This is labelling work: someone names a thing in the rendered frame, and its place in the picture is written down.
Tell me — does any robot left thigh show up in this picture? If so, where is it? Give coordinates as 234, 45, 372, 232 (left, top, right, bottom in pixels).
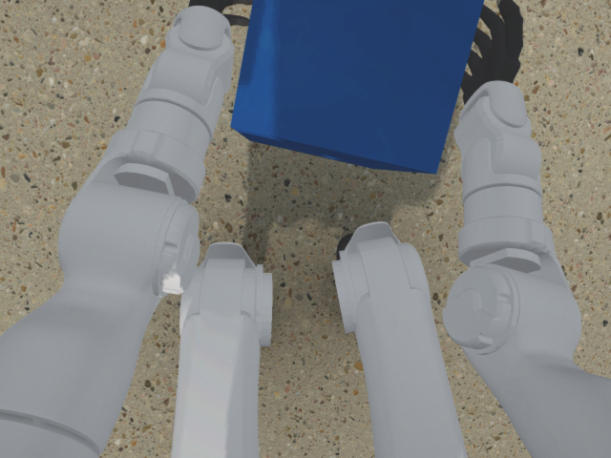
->
171, 259, 272, 458

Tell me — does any robot right upper arm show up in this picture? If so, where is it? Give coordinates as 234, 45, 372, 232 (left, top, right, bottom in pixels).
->
442, 263, 611, 458

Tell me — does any carton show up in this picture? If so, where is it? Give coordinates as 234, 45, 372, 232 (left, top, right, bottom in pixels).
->
230, 0, 484, 174

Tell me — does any robot left upper arm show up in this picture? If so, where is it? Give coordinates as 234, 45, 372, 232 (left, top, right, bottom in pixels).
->
0, 181, 200, 458

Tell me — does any robot right shin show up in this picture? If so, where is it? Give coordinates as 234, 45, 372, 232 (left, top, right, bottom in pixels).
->
345, 221, 432, 307

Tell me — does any robot left hand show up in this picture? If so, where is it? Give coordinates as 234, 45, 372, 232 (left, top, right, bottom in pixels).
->
188, 0, 253, 27

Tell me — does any robot right hand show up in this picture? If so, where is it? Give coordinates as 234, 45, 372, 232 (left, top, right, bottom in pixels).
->
460, 0, 523, 105

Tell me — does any robot left forearm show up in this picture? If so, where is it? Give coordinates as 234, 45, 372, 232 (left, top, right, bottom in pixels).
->
57, 6, 234, 271

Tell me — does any robot right forearm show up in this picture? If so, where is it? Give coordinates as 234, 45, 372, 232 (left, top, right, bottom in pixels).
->
454, 80, 574, 297

